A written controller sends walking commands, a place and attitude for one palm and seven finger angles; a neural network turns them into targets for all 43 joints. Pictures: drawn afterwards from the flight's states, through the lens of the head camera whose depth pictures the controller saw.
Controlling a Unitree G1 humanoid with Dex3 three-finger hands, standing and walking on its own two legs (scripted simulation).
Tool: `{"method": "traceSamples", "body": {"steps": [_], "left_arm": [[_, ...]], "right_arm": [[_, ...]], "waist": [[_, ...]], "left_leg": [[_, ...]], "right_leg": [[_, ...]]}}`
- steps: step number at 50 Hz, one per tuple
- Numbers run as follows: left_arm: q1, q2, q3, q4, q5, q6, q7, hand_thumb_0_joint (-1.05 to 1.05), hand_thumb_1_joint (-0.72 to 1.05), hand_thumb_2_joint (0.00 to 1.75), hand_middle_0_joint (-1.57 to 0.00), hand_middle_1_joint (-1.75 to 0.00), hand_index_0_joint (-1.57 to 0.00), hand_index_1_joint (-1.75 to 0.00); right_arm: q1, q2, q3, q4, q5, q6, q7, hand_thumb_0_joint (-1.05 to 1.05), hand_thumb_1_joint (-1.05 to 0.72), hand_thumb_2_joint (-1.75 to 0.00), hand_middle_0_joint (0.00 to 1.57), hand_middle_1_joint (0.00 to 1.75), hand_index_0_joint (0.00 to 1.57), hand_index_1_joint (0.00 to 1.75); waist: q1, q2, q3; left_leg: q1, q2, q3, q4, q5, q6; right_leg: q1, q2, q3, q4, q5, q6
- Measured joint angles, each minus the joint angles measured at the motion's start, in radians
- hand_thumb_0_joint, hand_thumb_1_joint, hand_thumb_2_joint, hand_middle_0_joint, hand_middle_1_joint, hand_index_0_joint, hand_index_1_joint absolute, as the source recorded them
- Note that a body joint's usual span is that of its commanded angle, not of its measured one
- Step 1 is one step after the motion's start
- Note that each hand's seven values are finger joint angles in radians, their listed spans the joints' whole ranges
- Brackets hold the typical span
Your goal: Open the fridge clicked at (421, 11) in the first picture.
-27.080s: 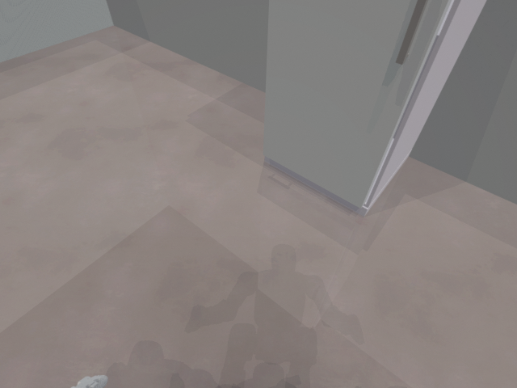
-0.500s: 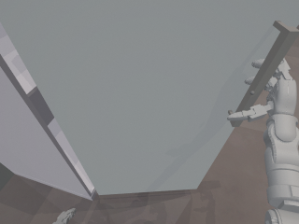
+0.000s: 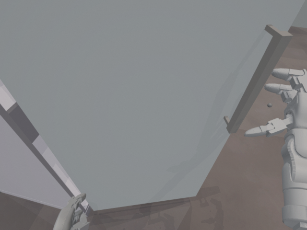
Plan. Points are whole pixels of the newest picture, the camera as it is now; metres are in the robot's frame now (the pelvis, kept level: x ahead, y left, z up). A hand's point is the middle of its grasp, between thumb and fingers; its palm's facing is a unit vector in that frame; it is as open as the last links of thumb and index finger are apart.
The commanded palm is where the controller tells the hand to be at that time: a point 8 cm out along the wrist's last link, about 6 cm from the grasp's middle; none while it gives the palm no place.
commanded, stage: slip the hand off the handle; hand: right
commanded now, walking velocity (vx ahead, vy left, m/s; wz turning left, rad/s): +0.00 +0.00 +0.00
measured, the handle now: (247, 88) +0.42 -0.21 +0.19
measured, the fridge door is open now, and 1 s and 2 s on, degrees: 68 68 68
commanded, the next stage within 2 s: draw the hand back to the body in 0.94 s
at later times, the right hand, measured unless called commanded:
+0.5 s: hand (282, 117) +0.33 -0.26 +0.18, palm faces +0.24 +0.95 -0.20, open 14.7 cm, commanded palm +0.28 -0.31 +0.19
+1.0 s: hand out of the picture +0.24 -0.28 +0.18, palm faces +0.29 +0.93 -0.21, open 14.7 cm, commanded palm +0.21 -0.32 +0.19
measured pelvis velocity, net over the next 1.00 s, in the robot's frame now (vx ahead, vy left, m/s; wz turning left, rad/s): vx -0.01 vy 0.00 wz -0.02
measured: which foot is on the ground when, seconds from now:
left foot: down 0.00-1.00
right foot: down 0.00-1.00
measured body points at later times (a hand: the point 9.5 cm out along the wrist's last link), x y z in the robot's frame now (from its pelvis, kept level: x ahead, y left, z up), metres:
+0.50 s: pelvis +0.00 +0.00 +0.00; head +0.00 +0.01 +0.45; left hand +0.13 +0.25 -0.10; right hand +0.31 -0.31 +0.19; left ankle -0.01 +0.11 -0.73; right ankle +0.02 -0.11 -0.73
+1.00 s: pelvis -0.01 +0.00 +0.00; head -0.03 +0.01 +0.45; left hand +0.19 +0.22 -0.07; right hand +0.22 -0.32 +0.19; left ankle -0.01 +0.11 -0.73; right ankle +0.02 -0.11 -0.73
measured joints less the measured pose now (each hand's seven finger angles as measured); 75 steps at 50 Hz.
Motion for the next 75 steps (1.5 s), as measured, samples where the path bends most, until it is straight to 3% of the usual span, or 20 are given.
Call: {"method": "traceSamples", "body": {"steps": [15,23,32,54,56,58,63,65,69,75], "left_arm": [[0.037,0.007,0.0,0.008,-0.002,0.018,0.015,0.01,0.9,0.9,-0.2,-0.3,-0.21,-0.3],[0.069,0.015,0.012,-0.004,-0.005,0.016,0.006,0.01,0.9,0.9,-0.2,-0.3,-0.2,-0.3],[0.024,0.002,-0.004,-0.006,-0.006,-0.015,0.02,0.01,0.9,0.9,-0.2,-0.3,-0.2,-0.3],[-0.025,0.0,-0.029,-0.01,-0.009,-0.092,0.04,0.01,0.9,0.9,-0.2,-0.3,-0.21,-0.3],[-0.021,0.002,-0.036,-0.001,-0.024,-0.098,0.05,0.01,0.9,0.9,-0.2,-0.3,-0.21,-0.3],[-0.016,0.005,-0.046,0.005,-0.038,-0.104,0.065,0.01,0.9,0.9,-0.2,-0.3,-0.21,-0.3],[-0.012,0.013,-0.062,-0.011,-0.051,-0.128,0.077,0.02,0.9,0.9,-0.2,-0.3,-0.21,-0.3],[-0.012,0.014,-0.064,-0.024,-0.051,-0.138,0.067,0.02,0.9,0.9,-0.2,-0.3,-0.21,-0.3],[-0.008,0.018,-0.058,-0.044,-0.05,-0.155,0.049,0.02,0.9,0.9,-0.2,-0.3,-0.2,-0.3],[-0.005,0.029,-0.049,-0.048,-0.053,-0.163,0.044,0.02,0.9,0.9,-0.2,-0.3,-0.2,-0.3]], "right_arm": [[-0.023,-0.072,-0.093,0.074,0.035,-0.012,0.096,-0.01,0.55,-0.2,0.26,1.15,0.26,1.15],[0.132,-0.035,-0.094,-0.091,0.075,-0.014,0.114,-0.01,0.55,-0.2,0.26,1.15,0.26,1.15],[0.228,-0.017,-0.1,-0.194,0.08,0.013,0.087,-0.01,0.55,-0.2,0.26,1.15,0.26,1.15],[0.402,-0.008,-0.111,-0.381,0.147,0.043,0.152,-0.01,0.56,-0.2,0.26,1.15,0.26,1.15],[0.393,-0.009,-0.112,-0.37,0.193,0.093,0.192,-0.01,0.56,-0.2,0.26,1.15,0.26,1.15],[0.385,-0.014,-0.112,-0.358,0.23,0.183,0.241,-0.01,0.55,-0.2,0.26,1.15,0.26,1.15],[0.393,-0.06,-0.121,-0.352,0.274,0.381,0.344,-0.01,0.55,-0.2,0.26,1.15,0.26,1.15],[0.417,-0.075,-0.14,-0.375,0.289,0.409,0.362,-0.01,0.55,-0.2,0.26,1.15,0.26,1.15],[0.463,-0.07,-0.179,-0.434,0.318,0.408,0.362,-0.01,0.55,-0.2,0.26,1.15,0.26,1.15],[0.519,-0.04,-0.171,-0.496,0.303,0.44,0.342,-0.01,0.55,-0.2,0.25,1.15,0.26,1.15]], "waist": [[0.017,-0.001,-0.003],[0.015,-0.015,-0.015],[-0.006,-0.014,-0.006],[-0.051,-0.019,0.006],[-0.051,-0.023,0.007],[-0.05,-0.029,0.005],[-0.034,-0.04,0.0],[-0.027,-0.041,-0.005],[-0.027,-0.041,-0.016],[-0.043,-0.039,-0.018]], "left_leg": [[-0.037,-0.003,0.003,0.022,-0.008,0.0],[-0.028,-0.004,-0.012,0.022,-0.009,-0.005],[-0.005,-0.001,-0.001,0.023,-0.008,-0.002],[0.042,0.0,0.028,0.013,-0.006,0.004],[0.055,0.001,0.032,0.003,-0.003,0.003],[0.077,0.001,0.034,-0.016,0.004,0.002],[0.119,0.001,0.029,-0.049,0.015,0.0],[0.125,0.0,0.024,-0.053,0.016,-0.001],[0.133,-0.002,0.018,-0.053,0.014,-0.003],[0.14,0.004,0.024,-0.048,0.01,-0.008]], "right_leg": [[-0.042,-0.004,0.004,0.032,-0.013,-0.001],[-0.028,-0.005,-0.01,0.032,-0.019,-0.005],[-0.009,-0.002,0.001,0.031,-0.013,-0.003],[0.024,0.002,0.031,0.027,-0.002,0.004],[0.035,0.004,0.035,0.02,0.001,0.004],[0.053,0.005,0.037,0.005,0.006,0.004],[0.097,0.007,0.032,-0.027,0.014,0.001],[0.106,0.006,0.027,-0.032,0.014,0.001],[0.114,0.003,0.021,-0.028,0.007,0.001],[0.115,0.01,0.027,-0.018,0.003,-0.005]]}}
